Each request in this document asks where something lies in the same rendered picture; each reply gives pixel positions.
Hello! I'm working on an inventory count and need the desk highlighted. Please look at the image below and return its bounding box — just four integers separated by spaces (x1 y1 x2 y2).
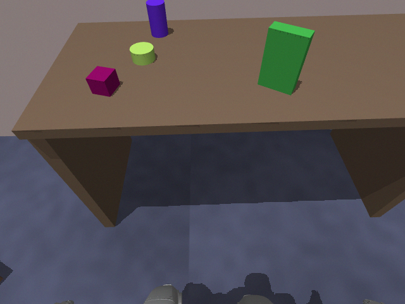
12 13 405 227

